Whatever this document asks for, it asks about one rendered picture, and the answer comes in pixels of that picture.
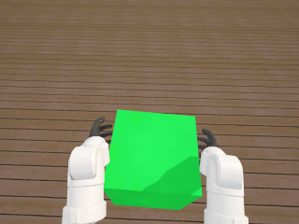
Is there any robot left hand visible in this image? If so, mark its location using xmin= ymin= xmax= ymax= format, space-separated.
xmin=89 ymin=117 xmax=113 ymax=151

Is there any robot right forearm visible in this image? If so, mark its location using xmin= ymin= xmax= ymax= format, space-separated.
xmin=199 ymin=147 xmax=249 ymax=224

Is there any robot right hand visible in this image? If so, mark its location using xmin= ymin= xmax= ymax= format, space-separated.
xmin=197 ymin=129 xmax=219 ymax=164

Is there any carton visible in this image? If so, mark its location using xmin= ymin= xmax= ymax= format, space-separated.
xmin=104 ymin=109 xmax=203 ymax=210

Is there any robot left forearm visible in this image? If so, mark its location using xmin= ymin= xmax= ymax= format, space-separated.
xmin=62 ymin=136 xmax=110 ymax=224

